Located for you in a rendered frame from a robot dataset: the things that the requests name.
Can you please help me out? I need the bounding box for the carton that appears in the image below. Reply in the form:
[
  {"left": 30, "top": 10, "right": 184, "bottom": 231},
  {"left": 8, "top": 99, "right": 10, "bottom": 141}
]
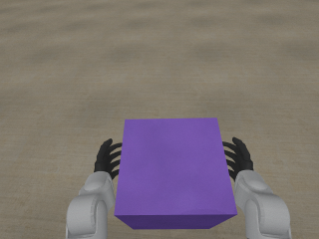
[{"left": 114, "top": 118, "right": 238, "bottom": 230}]

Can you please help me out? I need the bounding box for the robot right forearm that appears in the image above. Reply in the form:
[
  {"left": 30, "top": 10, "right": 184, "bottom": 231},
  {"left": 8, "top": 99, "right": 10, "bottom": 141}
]
[{"left": 233, "top": 169, "right": 292, "bottom": 239}]

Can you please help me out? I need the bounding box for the robot left hand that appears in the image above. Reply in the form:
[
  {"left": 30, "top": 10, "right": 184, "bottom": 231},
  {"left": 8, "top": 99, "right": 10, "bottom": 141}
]
[{"left": 94, "top": 138, "right": 123, "bottom": 180}]

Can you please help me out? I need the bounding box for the robot right hand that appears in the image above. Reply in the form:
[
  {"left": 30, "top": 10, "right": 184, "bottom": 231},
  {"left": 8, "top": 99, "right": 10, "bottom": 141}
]
[{"left": 222, "top": 137, "right": 254, "bottom": 182}]

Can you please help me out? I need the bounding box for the robot left forearm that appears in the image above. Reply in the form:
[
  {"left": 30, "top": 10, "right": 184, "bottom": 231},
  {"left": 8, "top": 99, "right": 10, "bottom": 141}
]
[{"left": 65, "top": 171, "right": 116, "bottom": 239}]

